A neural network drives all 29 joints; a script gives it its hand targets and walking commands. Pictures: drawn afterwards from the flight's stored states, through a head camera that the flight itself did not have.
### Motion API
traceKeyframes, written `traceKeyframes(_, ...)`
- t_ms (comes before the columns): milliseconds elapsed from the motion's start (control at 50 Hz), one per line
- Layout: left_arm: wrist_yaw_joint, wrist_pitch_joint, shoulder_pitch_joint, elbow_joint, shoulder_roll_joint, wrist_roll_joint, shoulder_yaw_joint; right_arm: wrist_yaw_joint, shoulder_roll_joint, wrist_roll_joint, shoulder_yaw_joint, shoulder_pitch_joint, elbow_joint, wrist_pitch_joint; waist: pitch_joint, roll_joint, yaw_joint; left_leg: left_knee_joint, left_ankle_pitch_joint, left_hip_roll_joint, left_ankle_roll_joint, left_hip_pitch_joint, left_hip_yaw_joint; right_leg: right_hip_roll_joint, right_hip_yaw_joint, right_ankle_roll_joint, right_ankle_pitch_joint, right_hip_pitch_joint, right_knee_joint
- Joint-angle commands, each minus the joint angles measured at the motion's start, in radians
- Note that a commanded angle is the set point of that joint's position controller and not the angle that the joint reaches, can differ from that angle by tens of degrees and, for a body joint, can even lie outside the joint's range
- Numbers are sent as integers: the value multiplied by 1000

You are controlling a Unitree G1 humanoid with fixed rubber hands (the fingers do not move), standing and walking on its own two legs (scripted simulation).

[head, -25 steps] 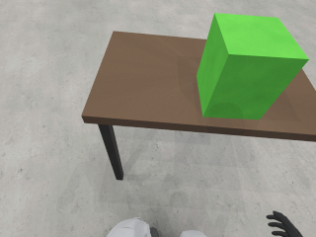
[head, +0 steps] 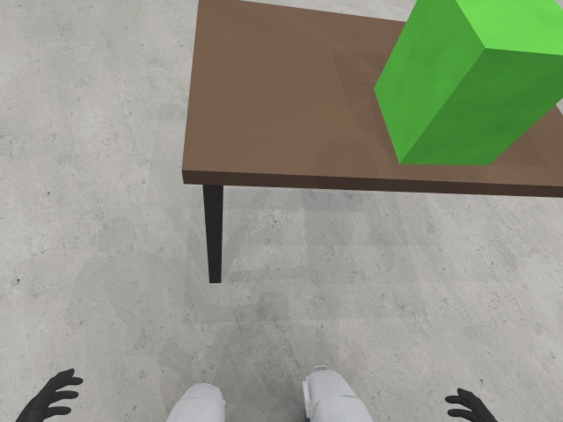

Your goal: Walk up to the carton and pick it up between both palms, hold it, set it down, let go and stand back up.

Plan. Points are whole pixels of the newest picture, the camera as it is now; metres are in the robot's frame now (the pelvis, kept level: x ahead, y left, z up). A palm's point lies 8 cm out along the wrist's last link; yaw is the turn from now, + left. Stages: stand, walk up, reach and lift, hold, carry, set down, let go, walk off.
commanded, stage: walk up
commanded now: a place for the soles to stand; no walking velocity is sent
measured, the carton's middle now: (464, 77) +0.67 -0.29 +0.09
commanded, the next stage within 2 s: none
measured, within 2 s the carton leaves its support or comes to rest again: neither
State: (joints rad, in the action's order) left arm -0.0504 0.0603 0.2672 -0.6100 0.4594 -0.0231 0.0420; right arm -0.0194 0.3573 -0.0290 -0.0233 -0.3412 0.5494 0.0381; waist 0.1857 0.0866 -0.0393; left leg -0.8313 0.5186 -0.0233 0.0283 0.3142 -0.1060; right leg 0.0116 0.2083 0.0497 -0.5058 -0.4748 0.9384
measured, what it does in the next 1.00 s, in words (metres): walks backwards: right foot, then left foot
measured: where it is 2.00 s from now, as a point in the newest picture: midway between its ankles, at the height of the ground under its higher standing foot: outside the picture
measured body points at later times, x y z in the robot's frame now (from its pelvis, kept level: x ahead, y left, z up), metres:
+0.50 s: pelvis -0.11 +0.00 +0.02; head -0.06 -0.01 +0.46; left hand +0.03 +0.33 -0.05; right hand +0.01 -0.30 -0.09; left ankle -0.13 +0.15 -0.64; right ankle -0.05 -0.15 -0.70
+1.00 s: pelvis -0.20 +0.04 +0.02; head -0.17 +0.05 +0.47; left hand -0.12 +0.36 -0.08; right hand -0.08 -0.27 -0.07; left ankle -0.15 +0.15 -0.70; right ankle -0.21 -0.12 -0.71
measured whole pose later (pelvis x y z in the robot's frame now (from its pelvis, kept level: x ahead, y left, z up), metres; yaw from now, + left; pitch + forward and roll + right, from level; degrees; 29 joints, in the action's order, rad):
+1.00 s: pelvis -0.20 +0.04 +0.02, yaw +3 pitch -5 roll -1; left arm -0.02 0.03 0.31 -0.62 0.42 -0.02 0.04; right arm 0.01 0.41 -0.03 -0.04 -0.31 0.61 0.05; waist 0.16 -0.01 -0.02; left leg -0.69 0.34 0.04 -0.03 0.31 -0.09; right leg 0.00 0.09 0.02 -0.37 -0.17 0.61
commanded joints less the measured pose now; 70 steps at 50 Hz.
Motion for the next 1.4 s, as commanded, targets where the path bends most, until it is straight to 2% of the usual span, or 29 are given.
traceKeyframes(0,-9,1,-117,40,159,-1,49,-43,304,32,-100,-120,-68,-30,-134,-246,93,240,-1246,-239,-58,-219,-272,-9,0,-23,-103,-168,191)
traceKeyframes(20,2,1,-60,20,140,12,44,-43,276,44,-99,-92,-66,-15,-103,-315,60,238,-1246,-180,16,-252,-207,-22,-38,-20,-87,-179,147)
traceKeyframes(80,3,7,-60,2,97,6,50,-36,261,22,-101,-22,-81,-4,-142,-276,60,268,-1082,-183,-121,-190,-180,-29,-85,-11,-57,-51,88)
traceKeyframes(200,17,0,-119,-3,118,-2,60,-13,284,3,-99,48,-124,18,-155,-354,67,250,-906,-158,-194,-83,-152,-51,-213,-18,56,126,-91)
traceKeyframes(260,8,-22,-58,-36,122,5,55,0,263,19,-91,116,-114,37,-132,-372,18,191,-794,-119,-157,9,-103,-33,-212,-40,248,297,-354)
traceKeyframes(280,8,-27,-81,-39,148,-2,55,3,263,26,-94,116,-105,40,-127,-264,25,164,-720,-91,-114,-4,-107,-15,-198,-46,372,327,-455)
traceKeyframes(300,1,-35,-82,-31,215,-7,72,3,244,34,-89,106,-107,46,-147,-218,25,66,-610,-43,-78,41,-78,57,-105,-61,561,374,-445)
traceKeyframes(320,3,-46,-84,-16,272,-6,81,4,230,27,-95,77,-91,36,-205,-18,24,-136,-179,80,0,134,-3,304,198,-187,865,385,-417)
traceKeyframes(340,0,-50,-86,14,281,-7,83,-6,235,17,-94,95,-95,45,-174,-3,5,-344,138,97,-11,126,-53,389,284,-303,858,245,-456)
traceKeyframes(360,-6,-59,-88,19,251,-12,85,-13,235,-5,-105,80,-90,60,-196,-9,3,-446,124,102,-26,128,-111,416,284,-365,705,207,-501)
traceKeyframes(460,-9,-46,-108,54,175,-20,68,19,218,3,-106,44,-51,54,-138,70,11,-247,15,79,-31,179,-36,183,39,-242,541,279,-427)
traceKeyframes(540,1,-31,-121,67,191,-19,78,37,200,13,-91,57,-26,46,-187,111,-9,7,-6,39,-41,41,84,174,40,-218,166,215,-479)
traceKeyframes(600,9,-17,-155,69,184,-6,73,24,213,22,-95,-112,41,26,-238,73,80,338,-236,48,-65,-244,152,147,-6,-156,16,75,-325)
traceKeyframes(620,7,-13,-156,66,155,7,65,25,235,8,-98,-96,42,20,-193,-19,86,349,-234,27,-72,-257,36,110,-25,-126,-36,-28,-231)
traceKeyframes(640,10,-20,-137,77,112,34,49,25,319,6,-117,-41,22,8,-154,-196,65,470,-119,-170,-119,-163,-302,21,-128,-88,-10,-89,-65)
traceKeyframes(680,-2,-16,-114,84,175,27,86,20,360,-8,-127,141,-63,-10,-72,-268,78,609,249,-318,-265,222,-522,-11,-77,-63,-82,67,160)
traceKeyframes(740,22,-37,-57,37,162,45,86,16,311,-8,-116,187,-42,-13,-47,-260,46,553,131,-138,-178,180,-305,17,-124,-66,23,93,128)
traceKeyframes(860,36,-58,38,-1,119,33,76,26,270,2,-86,129,-47,-3,-185,-290,35,411,128,-90,-171,-20,-203,-21,-238,-70,47,321,-469)
traceKeyframes(900,28,-76,36,5,144,20,81,31,236,10,-79,100,-33,-1,-217,-207,38,301,100,-61,-113,36,-143,18,-141,-82,118,431,-501)
traceKeyframes(940,25,-86,-25,43,214,2,89,27,212,25,-75,101,-43,-18,-167,-36,44,181,-83,22,-36,125,-48,215,219,-198,-93,371,-592)
traceKeyframes(980,32,-91,-96,55,207,11,85,31,251,28,-90,47,-7,-26,-149,-75,79,237,-134,-11,-49,-103,-1,207,130,-222,-166,146,-544)
traceKeyframes(1020,41,-89,-93,58,146,25,63,31,265,17,-98,41,-1,-40,-147,-158,100,369,-204,-44,-102,-252,-129,69,-11,-120,34,44,-458)
traceKeyframes(1060,43,-77,-16,33,145,32,70,28,277,10,-91,49,1,-41,-189,-185,66,497,118,-171,-177,-163,-348,-20,-144,-73,32,130,-302)
traceKeyframes(1100,47,-81,46,19,130,29,64,30,256,9,-80,138,-15,-40,-138,-158,7,460,119,-132,-141,-2,-273,14,-89,-92,42,270,-435)
traceKeyframes(1160,40,-99,5,28,192,21,71,34,236,32,-82,141,-11,-38,-166,-116,29,322,-92,-24,-60,21,-112,100,64,-142,-51,292,-518)
traceKeyframes(1220,41,-98,-77,33,178,18,56,30,232,21,-79,103,9,-46,-170,-103,80,336,-251,-32,-74,-126,-81,118,21,-133,174,180,-472)
traceKeyframes(1280,35,-94,-17,20,153,38,52,25,272,23,-77,84,25,-53,-303,-210,50,370,-416,-128,-153,-204,-224,12,-129,-74,248,247,-326)
traceKeyframes(1300,33,-93,-21,22,152,30,60,24,244,15,-69,92,-1,-53,-278,-143,34,318,-517,-135,-168,-205,-231,21,-107,-71,250,252,-347)
traceKeyframes(1380,30,-101,-3,4,180,33,52,17,265,18,-76,136,6,-43,-269,-113,22,190,-593,-41,-83,-109,-35,120,0,-123,544,334,-409)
